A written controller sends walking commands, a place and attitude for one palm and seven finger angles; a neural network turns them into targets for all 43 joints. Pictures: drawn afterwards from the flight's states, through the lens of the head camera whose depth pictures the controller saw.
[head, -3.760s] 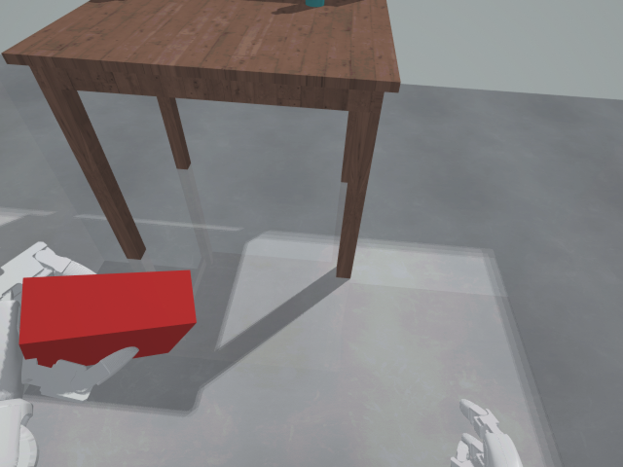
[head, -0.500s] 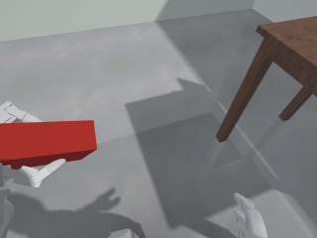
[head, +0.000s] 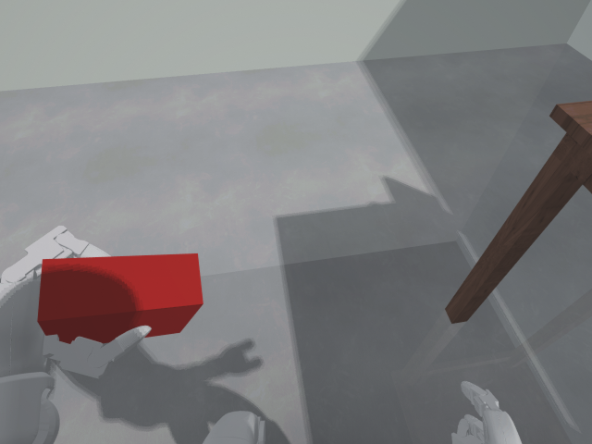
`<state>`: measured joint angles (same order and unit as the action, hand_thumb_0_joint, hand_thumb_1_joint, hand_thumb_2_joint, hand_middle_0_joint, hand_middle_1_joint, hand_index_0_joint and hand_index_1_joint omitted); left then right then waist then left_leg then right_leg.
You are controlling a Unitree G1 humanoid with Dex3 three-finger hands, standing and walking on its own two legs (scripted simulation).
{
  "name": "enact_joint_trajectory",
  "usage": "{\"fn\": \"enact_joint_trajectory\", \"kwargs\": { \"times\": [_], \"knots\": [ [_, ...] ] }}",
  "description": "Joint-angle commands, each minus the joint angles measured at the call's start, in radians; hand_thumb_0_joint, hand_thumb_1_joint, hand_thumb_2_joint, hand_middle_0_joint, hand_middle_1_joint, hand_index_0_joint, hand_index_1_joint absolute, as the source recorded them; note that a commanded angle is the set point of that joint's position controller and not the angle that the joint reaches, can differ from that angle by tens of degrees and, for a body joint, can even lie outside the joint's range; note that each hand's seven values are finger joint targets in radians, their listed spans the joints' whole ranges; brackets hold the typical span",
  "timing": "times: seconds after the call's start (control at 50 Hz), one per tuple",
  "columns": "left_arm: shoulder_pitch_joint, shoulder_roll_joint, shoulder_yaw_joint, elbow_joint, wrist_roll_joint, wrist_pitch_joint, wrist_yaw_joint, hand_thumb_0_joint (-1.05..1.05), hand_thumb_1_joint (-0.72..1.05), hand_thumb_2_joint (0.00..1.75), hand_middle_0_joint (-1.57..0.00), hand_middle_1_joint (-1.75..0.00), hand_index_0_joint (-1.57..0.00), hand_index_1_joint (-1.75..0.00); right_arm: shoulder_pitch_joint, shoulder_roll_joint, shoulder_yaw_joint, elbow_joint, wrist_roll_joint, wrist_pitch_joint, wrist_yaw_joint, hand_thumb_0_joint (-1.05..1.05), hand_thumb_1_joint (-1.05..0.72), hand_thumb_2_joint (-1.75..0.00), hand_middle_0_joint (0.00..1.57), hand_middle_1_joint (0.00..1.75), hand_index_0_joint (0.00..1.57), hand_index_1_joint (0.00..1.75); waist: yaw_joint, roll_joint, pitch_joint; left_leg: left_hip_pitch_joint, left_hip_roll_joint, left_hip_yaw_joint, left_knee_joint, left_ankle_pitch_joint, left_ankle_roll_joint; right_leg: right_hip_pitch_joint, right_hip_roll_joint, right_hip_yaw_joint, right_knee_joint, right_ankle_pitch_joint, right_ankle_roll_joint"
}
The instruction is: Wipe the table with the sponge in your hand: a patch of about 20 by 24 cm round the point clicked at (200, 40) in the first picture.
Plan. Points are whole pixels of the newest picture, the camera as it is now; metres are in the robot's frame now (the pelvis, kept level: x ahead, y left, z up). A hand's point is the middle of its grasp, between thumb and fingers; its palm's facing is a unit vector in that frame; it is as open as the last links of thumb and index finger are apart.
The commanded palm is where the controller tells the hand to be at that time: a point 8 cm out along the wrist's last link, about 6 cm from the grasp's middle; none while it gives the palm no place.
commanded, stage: walk to a spot facing it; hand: left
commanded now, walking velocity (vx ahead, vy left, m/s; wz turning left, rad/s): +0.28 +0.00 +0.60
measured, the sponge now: (147, 300) +0.24 +0.17 +0.13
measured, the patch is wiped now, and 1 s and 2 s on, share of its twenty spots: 0.00 0.00 0.00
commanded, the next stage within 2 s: turn to face it in 0.40 s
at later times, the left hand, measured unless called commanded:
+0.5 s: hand (4, 249) +0.25 +0.29 +0.20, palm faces +0.56 -0.70 -0.44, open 9.7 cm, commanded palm +0.19 +0.33 +0.18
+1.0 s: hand (126, 195) +0.34 +0.22 +0.18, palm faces +0.43 -0.76 -0.49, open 9.7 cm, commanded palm +0.28 +0.25 +0.18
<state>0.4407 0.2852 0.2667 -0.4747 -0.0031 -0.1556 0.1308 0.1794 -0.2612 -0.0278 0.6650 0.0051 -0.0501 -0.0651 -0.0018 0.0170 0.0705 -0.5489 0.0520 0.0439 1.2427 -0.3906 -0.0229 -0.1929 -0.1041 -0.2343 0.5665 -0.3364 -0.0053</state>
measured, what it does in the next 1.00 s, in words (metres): walks ahead: left foot, then right foot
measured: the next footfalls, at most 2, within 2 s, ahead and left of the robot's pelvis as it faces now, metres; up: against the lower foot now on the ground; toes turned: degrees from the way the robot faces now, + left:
left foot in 0.20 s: +0.18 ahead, +0.13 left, +0.00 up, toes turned +15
right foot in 0.68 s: +0.21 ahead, -0.10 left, +0.00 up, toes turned +8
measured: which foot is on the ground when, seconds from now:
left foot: up 0.00-0.18, down 0.20-0.68, up 0.70-1.00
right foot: down 0.00-0.20, up 0.22-0.66, down 0.68-1.00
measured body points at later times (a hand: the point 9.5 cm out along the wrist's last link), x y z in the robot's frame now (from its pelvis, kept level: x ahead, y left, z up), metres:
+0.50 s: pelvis +0.10 +0.02 +0.01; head +0.13 +0.04 +0.46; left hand +0.21 +0.32 +0.23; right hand +0.31 -0.13 -0.09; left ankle +0.14 +0.12 -0.73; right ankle +0.18 -0.14 -0.67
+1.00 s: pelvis +0.15 -0.04 +0.01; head +0.19 -0.04 +0.45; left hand +0.31 +0.25 +0.21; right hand +0.37 -0.27 -0.07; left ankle +0.11 +0.09 -0.70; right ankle +0.17 -0.11 -0.73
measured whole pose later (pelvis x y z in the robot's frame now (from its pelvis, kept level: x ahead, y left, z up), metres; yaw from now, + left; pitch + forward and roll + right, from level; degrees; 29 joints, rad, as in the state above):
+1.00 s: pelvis +0.15 -0.04 +0.01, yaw +6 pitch +2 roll +2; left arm 0.52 0.43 0.40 -0.56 -0.04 -0.22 0.13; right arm 0.15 -0.25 -0.03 0.54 0.01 -0.03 -0.05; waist -0.01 -0.03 0.04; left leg -0.38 0.03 0.07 0.78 -0.41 -0.07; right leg -0.31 0.06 0.00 0.49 -0.22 -0.08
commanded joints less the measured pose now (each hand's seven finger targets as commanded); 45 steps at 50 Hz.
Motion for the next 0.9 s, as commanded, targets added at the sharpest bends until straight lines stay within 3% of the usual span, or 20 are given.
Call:
{"fn": "enact_joint_trajectory", "kwargs": {
  "times": [0.0,0.08,0.14,0.16,0.18,0.2,0.22,0.28,0.32,0.38,0.46,0.54,0.6,0.64,0.66,0.68,0.72,0.74,0.8,0.88],
  "knots": [
    [-0.027,0.319,0.283,-0.372,-0.018,-0.12,0.052,0.0,0.1,1.3,-1.2,-1.6,-1.2,-1.6,-0.095,-0.015,-0.019,-0.221,-0.008,-0.039,0.001,0.0,-0.9,-0.9,0.2,0.3,0.2,0.3,0.017,-0.094,-0.095,-0.067,0.069,0.053,-0.258,0.035,-0.013,0.162,-0.282,0.118,-0.232,0.519,-0.106],
    [0.115,0.284,0.313,-0.343,-0.041,-0.108,0.074,0.0,0.1,1.3,-1.2,-1.6,-1.2,-1.6,-0.062,0.0,-0.031,-0.273,-0.005,-0.03,0.004,0.0,-0.9,-0.9,0.2,0.3,0.2,0.3,0.052,-0.167,-0.156,0.036,0.01,0.191,-0.538,0.042,-0.003,0.22,-0.263,0.079,-0.12,0.731,-0.103],
    [0.102,0.255,0.279,-0.343,-0.05,-0.1,0.084,0.0,0.1,1.3,-1.2,-1.6,-1.2,-1.6,0.007,-0.013,-0.049,-0.272,-0.003,-0.023,0.0,0.0,-0.9,-0.9,0.2,0.3,0.2,0.3,-0.025,-0.134,-0.291,0.352,-0.092,0.268,-0.755,0.206,0.008,0.135,-0.211,-0.04,0.226,0.756,-0.023],
    [0.083,0.261,0.283,-0.355,-0.048,-0.115,0.086,0.0,0.1,1.3,-1.2,-1.6,-1.2,-1.6,0.006,-0.032,-0.062,-0.271,-0.001,-0.026,-0.007,0.0,-0.9,-0.9,0.2,0.3,0.2,0.3,-0.044,-0.006,-0.338,0.568,-0.035,0.16,-0.786,0.288,0.05,-0.032,-0.167,-0.04,0.451,0.575,0.021],
    [0.085,0.248,0.274,-0.381,-0.055,-0.136,0.082,0.0,0.1,1.3,-1.2,-1.6,-1.2,-1.6,-0.014,-0.056,-0.067,-0.274,-0.007,-0.03,-0.007,0.0,-0.9,-0.9,0.2,0.3,0.2,0.3,-0.035,0.261,-0.349,0.721,0.225,-0.24,-0.795,0.645,0.199,-0.289,-0.014,-0.007,0.715,-0.068,0.081],
    [0.061,0.285,0.284,-0.389,-0.042,-0.145,0.08,0.0,0.1,1.3,-1.2,-1.6,-1.2,-1.6,-0.006,-0.059,-0.051,-0.278,0.001,-0.047,0.009,0.0,-0.9,-0.9,0.2,0.3,0.2,0.3,-0.02,0.323,-0.351,0.778,0.426,-0.599,-0.805,0.942,0.344,-0.482,0.049,0.129,0.861,-0.394,0.074],
    [-0.028,0.335,0.287,-0.353,-0.018,-0.144,0.058,0.0,0.1,1.3,-1.2,-1.6,-1.2,-1.6,-0.015,-0.065,-0.048,-0.254,0.002,-0.061,0.024,0.0,-0.9,-0.9,0.2,0.3,0.2,0.3,-0.034,0.146,-0.267,0.691,0.428,-0.641,-0.828,0.83,0.34,-0.536,0.017,0.223,0.902,-0.337,0.057],
    [-0.02,0.322,0.299,-0.354,-0.027,-0.123,0.032,0.0,0.1,1.3,-1.2,-1.6,-1.2,-1.6,-0.034,-0.079,-0.069,-0.221,0.017,-0.052,0.024,0.0,-0.9,-0.9,0.2,0.3,0.2,0.3,-0.016,0.106,-0.193,0.458,0.322,-0.415,-0.881,0.453,0.29,-0.51,-0.042,0.238,0.805,-0.183,0.083],
    [0.0,0.318,0.302,-0.44,-0.037,-0.127,0.029,0.0,0.1,1.3,-1.2,-1.6,-1.2,-1.6,-0.053,-0.058,-0.051,-0.219,0.019,-0.063,0.025,0.0,-0.9,-0.9,0.2,0.3,0.2,0.3,0.004,0.194,-0.19,0.358,0.244,-0.285,-0.918,0.317,0.239,-0.429,-0.038,0.203,0.679,-0.077,0.089],
    [0.056,0.259,0.265,-0.463,-0.055,-0.124,0.025,0.0,0.1,1.3,-1.2,-1.6,-1.2,-1.6,-0.052,-0.04,-0.031,-0.213,0.013,-0.091,0.033,0.0,-0.9,-0.9,0.2,0.3,0.2,0.3,0.002,0.257,-0.195,0.245,0.194,-0.219,-0.98,0.179,0.194,-0.286,-0.01,0.153,0.512,0.003,0.092],
    [0.058,0.214,0.235,-0.353,-0.056,-0.101,0.024,0.0,0.1,1.3,-1.2,-1.6,-1.2,-1.6,-0.027,-0.044,-0.025,-0.199,0.011,-0.104,0.016,0.0,-0.9,-0.9,0.2,0.3,0.2,0.3,-0.007,0.219,-0.173,0.254,0.197,-0.244,-0.998,0.084,0.189,-0.218,0.029,0.114,0.311,-0.033,0.099],
    [-0.031,0.167,0.165,-0.208,-0.04,-0.084,0.024,0.0,0.1,1.3,-1.2,-1.6,-1.2,-1.6,-0.01,-0.047,-0.021,-0.167,0.009,-0.102,-0.004,0.0,-0.9,-0.9,0.2,0.3,0.2,0.3,0.001,0.157,-0.17,0.347,0.201,-0.205,-0.922,0.198,0.189,-0.195,0.082,0.089,0.173,-0.121,0.088],
    [-0.15,0.175,0.119,-0.157,-0.016,-0.074,0.029,0.0,0.1,1.3,-1.2,-1.6,-1.2,-1.6,-0.031,-0.046,-0.004,-0.159,0.005,-0.097,-0.01,0.0,-0.9,-0.9,0.2,0.3,0.2,0.3,0.015,0.128,-0.178,0.357,0.177,-0.143,-0.797,0.274,0.136,-0.062,0.102,0.095,-0.094,-0.017,0.068],
    [-0.27,0.189,0.076,-0.18,0.004,-0.069,0.03,0.0,0.1,1.3,-1.2,-1.6,-1.2,-1.6,-0.038,-0.026,0.01,-0.162,0.008,-0.094,-0.011,0.0,-0.9,-0.9,0.2,0.3,0.2,0.3,-0.007,-0.008,-0.18,0.288,0.1,-0.039,-0.615,0.163,0.064,0.036,-0.011,0.226,-0.231,0.202,0.016],
    [-0.298,0.248,0.1,-0.185,0.011,-0.065,0.037,0.0,0.1,1.3,-1.2,-1.6,-1.2,-1.6,-0.046,-0.019,0.014,-0.172,0.003,-0.089,-0.014,0.0,-0.9,-0.9,0.2,0.3,0.2,0.3,-0.019,-0.176,-0.182,0.148,0.021,0.012,-0.483,0.02,0.022,0.096,-0.165,0.466,-0.235,0.408,-0.06],
    [-0.337,0.273,0.113,-0.202,0.005,-0.064,0.04,0.0,0.1,1.3,-1.2,-1.6,-1.2,-1.6,-0.09,-0.023,0.024,-0.184,-0.002,-0.097,-0.016,0.0,-0.9,-0.9,0.2,0.3,0.2,0.3,-0.002,-0.195,-0.157,0.053,-0.038,-0.002,-0.367,-0.155,-0.002,0.115,-0.254,0.563,-0.232,0.595,-0.124],
    [-0.337,0.284,0.134,-0.221,-0.009,-0.064,0.037,0.0,0.1,1.3,-1.2,-1.6,-1.2,-1.6,-0.1,-0.059,-0.007,-0.184,0.005,-0.095,-0.006,0.0,-0.9,-0.9,0.2,0.3,0.2,0.3,0.003,-0.225,-0.119,0.051,-0.014,-0.054,-0.187,-0.097,-0.023,0.021,-0.256,0.612,-0.267,0.509,-0.135],
    [-0.248,0.276,0.156,-0.226,-0.017,-0.074,0.035,0.0,0.1,1.3,-1.2,-1.6,-1.2,-1.6,-0.116,-0.036,0.002,-0.192,-0.001,-0.089,-0.006,0.0,-0.9,-0.9,0.2,0.3,0.2,0.3,0.012,-0.159,-0.084,0.032,-0.003,-0.054,-0.147,-0.07,-0.031,0.017,-0.227,0.578,-0.245,0.582,-0.152],
    [-0.065,0.301,0.239,-0.247,-0.036,-0.102,0.028,0.0,0.1,1.3,-1.2,-1.6,-1.2,-1.6,-0.109,-0.015,0.014,-0.206,-0.011,-0.054,0.001,0.0,-0.9,-0.9,0.2,0.3,0.2,0.3,0.014,-0.08,-0.126,0.043,-0.003,-0.015,-0.22,-0.038,-0.043,0.048,-0.172,0.421,-0.19,0.734,-0.147],
    [0.049,0.299,0.292,-0.249,-0.054,-0.127,0.032,0.0,0.1,1.3,-1.2,-1.6,-1.2,-1.6,-0.109,-0.011,0.003,-0.249,-0.01,-0.028,0.013,0.0,-0.9,-0.9,0.2,0.3,0.2,0.3,0.029,-0.087,-0.214,0.059,-0.009,0.021,-0.4,-0.015,-0.054,0.141,-0.147,0.457,-0.171,0.766,-0.165]
  ]
}}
